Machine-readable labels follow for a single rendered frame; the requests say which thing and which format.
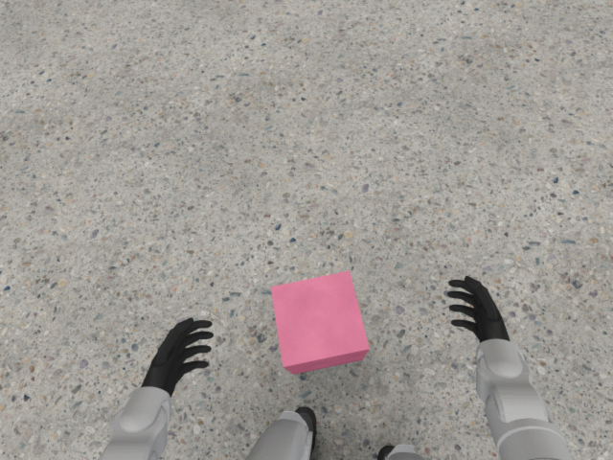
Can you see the robot left forearm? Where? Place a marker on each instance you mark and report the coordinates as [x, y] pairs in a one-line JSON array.
[[139, 430]]

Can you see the robot right forearm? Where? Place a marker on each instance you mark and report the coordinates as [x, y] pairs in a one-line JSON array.
[[521, 423]]

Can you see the carton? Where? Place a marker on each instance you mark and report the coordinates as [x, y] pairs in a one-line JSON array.
[[319, 323]]

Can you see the robot right shin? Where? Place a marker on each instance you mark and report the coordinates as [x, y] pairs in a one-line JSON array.
[[402, 448]]

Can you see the robot left shin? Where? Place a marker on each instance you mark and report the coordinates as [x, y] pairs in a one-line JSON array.
[[290, 415]]

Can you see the robot right hand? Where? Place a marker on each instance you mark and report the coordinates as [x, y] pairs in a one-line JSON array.
[[489, 322]]

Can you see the robot left hand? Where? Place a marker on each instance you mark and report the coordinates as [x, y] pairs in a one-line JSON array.
[[167, 367]]

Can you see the robot shin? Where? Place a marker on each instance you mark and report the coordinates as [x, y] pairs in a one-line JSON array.
[[290, 415], [402, 448]]

